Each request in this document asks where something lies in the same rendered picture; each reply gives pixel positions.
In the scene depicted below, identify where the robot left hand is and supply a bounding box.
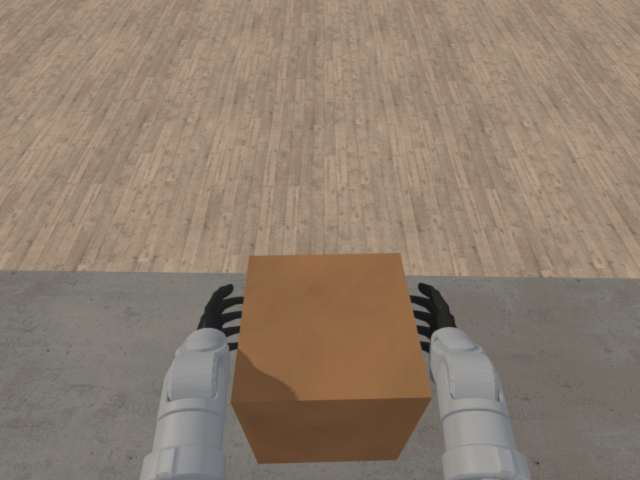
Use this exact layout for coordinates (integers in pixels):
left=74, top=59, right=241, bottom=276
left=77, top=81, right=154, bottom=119
left=197, top=284, right=244, bottom=351

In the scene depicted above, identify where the robot right hand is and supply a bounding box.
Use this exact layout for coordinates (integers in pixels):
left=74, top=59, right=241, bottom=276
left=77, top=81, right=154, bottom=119
left=410, top=283, right=457, bottom=353

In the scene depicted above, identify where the robot left forearm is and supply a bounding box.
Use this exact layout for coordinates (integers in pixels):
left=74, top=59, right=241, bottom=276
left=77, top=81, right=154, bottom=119
left=140, top=328, right=230, bottom=480

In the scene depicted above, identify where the carton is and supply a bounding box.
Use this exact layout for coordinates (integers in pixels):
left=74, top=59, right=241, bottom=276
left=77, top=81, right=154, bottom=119
left=231, top=253, right=432, bottom=464

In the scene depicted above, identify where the robot right forearm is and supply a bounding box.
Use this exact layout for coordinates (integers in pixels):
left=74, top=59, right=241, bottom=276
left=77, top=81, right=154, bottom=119
left=429, top=327, right=532, bottom=480

